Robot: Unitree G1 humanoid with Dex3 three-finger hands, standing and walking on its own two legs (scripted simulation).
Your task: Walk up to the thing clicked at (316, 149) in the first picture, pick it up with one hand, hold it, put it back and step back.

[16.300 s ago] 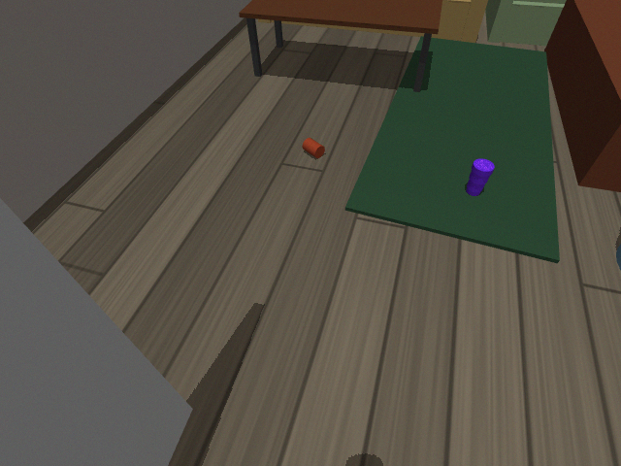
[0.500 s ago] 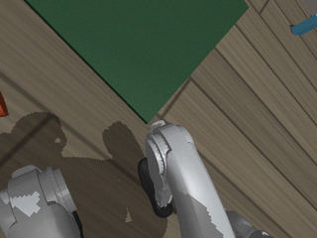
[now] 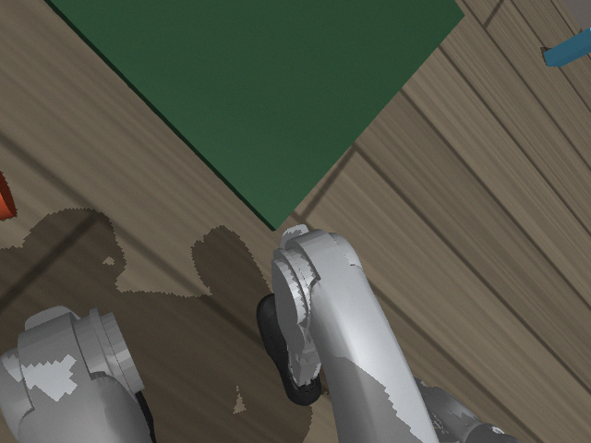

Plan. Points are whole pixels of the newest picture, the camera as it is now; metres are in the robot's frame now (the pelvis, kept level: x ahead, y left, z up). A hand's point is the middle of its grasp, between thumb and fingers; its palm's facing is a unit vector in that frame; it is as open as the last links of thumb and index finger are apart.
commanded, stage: close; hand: left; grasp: from above
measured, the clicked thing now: out of the picture +0.46 +0.30 -0.26
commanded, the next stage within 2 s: settle in 0.38 s
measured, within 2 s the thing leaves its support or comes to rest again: leaves its support in 0.80 s
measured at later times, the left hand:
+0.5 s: hand out of the picture +0.45 +0.30 -0.24, palm faces -0.45 -0.13 -0.88, open 9.6 cm
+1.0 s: hand out of the picture +0.45 +0.31 -0.19, palm faces -0.39 -0.10 -0.91, open 9.6 cm
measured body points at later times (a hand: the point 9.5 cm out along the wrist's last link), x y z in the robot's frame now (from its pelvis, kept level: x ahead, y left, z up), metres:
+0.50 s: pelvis +0.00 +0.00 +0.00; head +0.26 +0.12 +0.34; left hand +0.47 +0.30 -0.19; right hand +0.05 -0.25 -0.06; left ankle +0.05 +0.13 -0.27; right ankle +0.11 -0.14 -0.26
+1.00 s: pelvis +0.00 +0.00 +0.01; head +0.24 +0.12 +0.37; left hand +0.47 +0.32 -0.14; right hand +0.07 -0.26 -0.06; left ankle +0.05 +0.13 -0.27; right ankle +0.11 -0.14 -0.26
